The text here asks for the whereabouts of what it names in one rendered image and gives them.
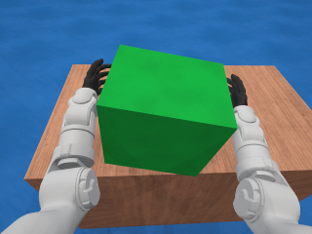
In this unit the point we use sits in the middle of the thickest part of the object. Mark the carton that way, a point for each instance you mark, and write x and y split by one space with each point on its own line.
163 112

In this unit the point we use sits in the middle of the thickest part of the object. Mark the right robot forearm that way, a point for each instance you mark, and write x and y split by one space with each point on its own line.
251 149

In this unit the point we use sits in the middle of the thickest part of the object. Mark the pedestal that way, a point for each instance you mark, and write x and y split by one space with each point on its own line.
139 197

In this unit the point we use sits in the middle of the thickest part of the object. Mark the robot right hand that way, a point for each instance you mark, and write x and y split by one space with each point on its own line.
237 91

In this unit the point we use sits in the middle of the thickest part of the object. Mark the left robot forearm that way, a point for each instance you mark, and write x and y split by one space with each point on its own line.
78 130

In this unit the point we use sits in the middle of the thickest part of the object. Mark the robot left hand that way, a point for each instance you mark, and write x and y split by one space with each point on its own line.
93 75

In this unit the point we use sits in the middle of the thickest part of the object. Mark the robot right upper arm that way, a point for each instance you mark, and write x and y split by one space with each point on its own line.
268 207

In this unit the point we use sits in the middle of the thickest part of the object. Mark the robot left upper arm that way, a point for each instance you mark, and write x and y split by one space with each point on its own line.
65 198

